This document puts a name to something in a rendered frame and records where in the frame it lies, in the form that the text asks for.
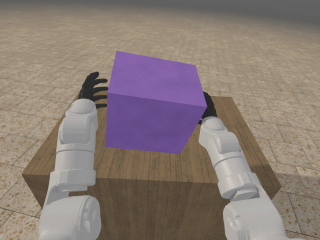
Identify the carton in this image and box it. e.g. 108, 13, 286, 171
105, 51, 207, 154

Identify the left robot forearm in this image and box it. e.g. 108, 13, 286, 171
38, 98, 98, 237

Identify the pedestal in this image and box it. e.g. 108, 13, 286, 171
21, 90, 282, 240

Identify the robot left hand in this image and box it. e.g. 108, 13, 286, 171
78, 71, 108, 109

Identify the left robot upper arm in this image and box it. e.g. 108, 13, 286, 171
38, 195, 102, 240

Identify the right robot upper arm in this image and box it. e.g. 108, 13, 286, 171
223, 197, 305, 240

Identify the robot right hand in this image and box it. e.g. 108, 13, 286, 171
198, 91, 217, 125

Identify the right robot forearm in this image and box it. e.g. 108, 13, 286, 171
198, 116, 286, 233

